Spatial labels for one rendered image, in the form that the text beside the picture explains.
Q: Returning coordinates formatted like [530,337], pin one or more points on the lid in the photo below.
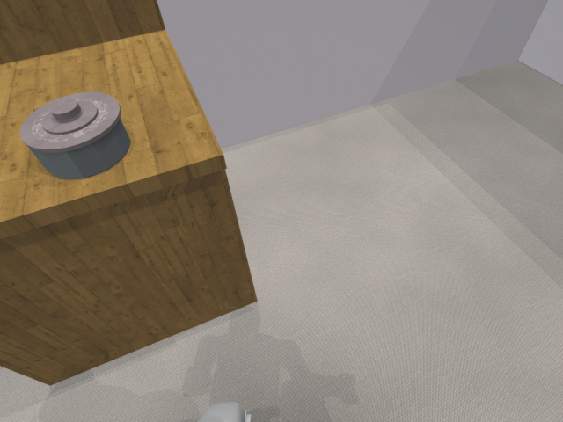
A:
[99,115]

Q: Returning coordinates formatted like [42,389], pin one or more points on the robot left thigh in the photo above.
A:
[226,412]

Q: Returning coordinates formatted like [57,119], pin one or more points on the knob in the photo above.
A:
[65,109]

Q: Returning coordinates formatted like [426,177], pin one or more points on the pot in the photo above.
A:
[90,160]

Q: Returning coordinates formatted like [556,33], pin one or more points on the table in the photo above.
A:
[92,269]

